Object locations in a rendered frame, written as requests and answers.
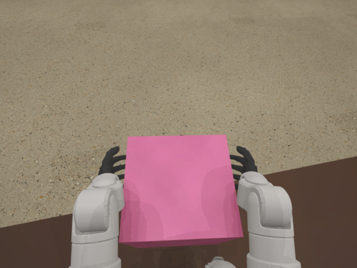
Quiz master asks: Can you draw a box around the right robot forearm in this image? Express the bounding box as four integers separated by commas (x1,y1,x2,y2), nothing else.
237,171,301,268

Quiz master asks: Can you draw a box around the carton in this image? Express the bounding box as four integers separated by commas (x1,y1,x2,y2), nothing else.
119,135,244,248

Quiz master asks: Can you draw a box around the robot left hand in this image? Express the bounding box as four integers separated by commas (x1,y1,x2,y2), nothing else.
98,146,126,186

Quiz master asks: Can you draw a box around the robot right hand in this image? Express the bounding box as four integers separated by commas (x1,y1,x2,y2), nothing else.
230,146,258,190

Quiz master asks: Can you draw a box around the robot right shin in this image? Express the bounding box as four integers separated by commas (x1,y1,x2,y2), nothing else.
212,257,224,261

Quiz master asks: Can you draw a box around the left robot forearm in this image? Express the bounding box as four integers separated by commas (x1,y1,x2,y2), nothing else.
68,173,125,268

